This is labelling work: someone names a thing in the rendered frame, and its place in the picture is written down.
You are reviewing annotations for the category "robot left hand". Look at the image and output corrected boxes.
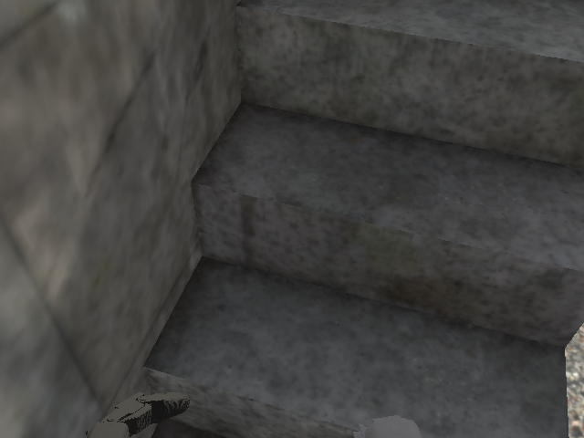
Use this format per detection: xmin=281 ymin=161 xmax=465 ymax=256
xmin=86 ymin=392 xmax=190 ymax=438

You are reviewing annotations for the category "robot right thigh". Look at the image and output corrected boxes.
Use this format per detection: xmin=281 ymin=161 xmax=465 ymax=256
xmin=353 ymin=415 xmax=422 ymax=438

